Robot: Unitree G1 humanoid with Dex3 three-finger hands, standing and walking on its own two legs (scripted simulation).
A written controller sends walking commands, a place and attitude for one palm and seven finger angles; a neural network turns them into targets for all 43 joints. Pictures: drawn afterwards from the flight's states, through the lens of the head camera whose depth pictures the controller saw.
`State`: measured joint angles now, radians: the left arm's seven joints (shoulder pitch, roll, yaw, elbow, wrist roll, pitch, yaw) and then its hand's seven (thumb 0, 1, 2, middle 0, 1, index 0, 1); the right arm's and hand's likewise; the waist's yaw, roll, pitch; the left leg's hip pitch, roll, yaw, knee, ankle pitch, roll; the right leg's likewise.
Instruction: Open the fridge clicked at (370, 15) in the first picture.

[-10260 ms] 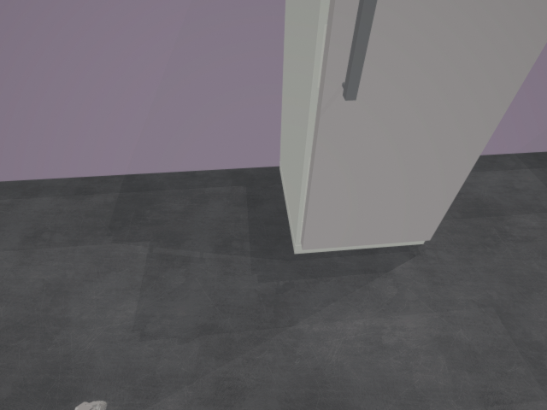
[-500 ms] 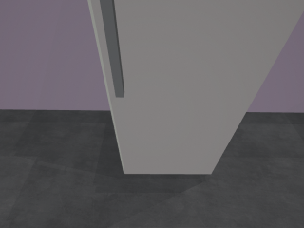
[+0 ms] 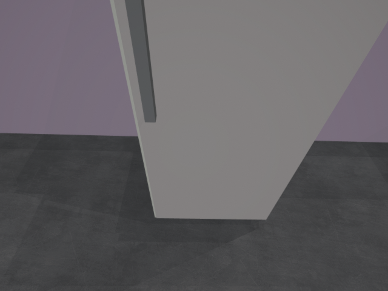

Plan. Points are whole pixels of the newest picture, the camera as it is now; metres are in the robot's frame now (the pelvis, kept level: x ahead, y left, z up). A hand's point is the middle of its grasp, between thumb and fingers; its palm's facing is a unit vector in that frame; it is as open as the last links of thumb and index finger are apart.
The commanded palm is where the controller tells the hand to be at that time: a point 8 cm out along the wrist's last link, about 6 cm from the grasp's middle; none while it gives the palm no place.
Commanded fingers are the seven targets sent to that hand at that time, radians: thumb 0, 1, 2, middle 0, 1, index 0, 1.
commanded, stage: look again from close up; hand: left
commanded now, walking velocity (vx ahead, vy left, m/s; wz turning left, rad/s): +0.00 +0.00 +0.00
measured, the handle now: (142, 39) +0.54 +0.15 +0.26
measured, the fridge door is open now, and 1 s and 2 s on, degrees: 0 0 0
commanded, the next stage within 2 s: none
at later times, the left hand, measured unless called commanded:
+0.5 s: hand out of the picture +0.02 +0.19 -0.17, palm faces +0.01 -0.97 -0.24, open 7.4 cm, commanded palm none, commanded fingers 0.00 0.90 0.90 -0.20 -0.30 -0.20 -0.30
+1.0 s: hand out of the picture +0.01 +0.17 -0.17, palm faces +0.02 -0.97 -0.23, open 7.4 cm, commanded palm none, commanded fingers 0.00 0.90 0.90 -0.20 -0.30 -0.20 -0.30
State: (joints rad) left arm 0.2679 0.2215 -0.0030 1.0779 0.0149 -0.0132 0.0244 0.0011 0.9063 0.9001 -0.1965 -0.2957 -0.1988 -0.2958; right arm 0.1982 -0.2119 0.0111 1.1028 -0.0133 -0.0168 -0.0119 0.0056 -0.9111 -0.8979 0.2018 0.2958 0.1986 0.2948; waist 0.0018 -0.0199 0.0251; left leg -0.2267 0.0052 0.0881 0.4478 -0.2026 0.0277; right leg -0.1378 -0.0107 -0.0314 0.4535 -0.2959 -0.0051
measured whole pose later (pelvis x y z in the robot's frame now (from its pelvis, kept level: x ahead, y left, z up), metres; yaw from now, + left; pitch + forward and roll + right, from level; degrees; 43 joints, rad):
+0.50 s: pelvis +0.00 -0.01 +0.00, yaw +0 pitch -1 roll +0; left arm 0.26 0.22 0.00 1.09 0.01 -0.02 0.02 0.00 0.91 0.90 -0.20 -0.30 -0.20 -0.30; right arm 0.20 -0.21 0.01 1.12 -0.01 -0.02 -0.01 0.01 -0.91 -0.90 0.20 0.30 0.20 0.29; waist 0.00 -0.02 0.02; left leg -0.21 0.01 0.08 0.42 -0.19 0.01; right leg -0.12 0.00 -0.03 0.43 -0.29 -0.02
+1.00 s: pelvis +0.00 -0.02 +0.00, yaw +0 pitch -1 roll +0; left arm 0.27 0.21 0.00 1.10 0.01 -0.02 0.02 0.00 0.91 0.90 -0.20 -0.30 -0.20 -0.30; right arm 0.20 -0.20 0.01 1.13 -0.01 -0.02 -0.02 0.01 -0.91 -0.90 0.20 0.30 0.20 0.29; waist 0.00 -0.02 0.02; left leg -0.20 0.03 0.07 0.40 -0.18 -0.01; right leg -0.11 0.02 -0.04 0.41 -0.28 -0.04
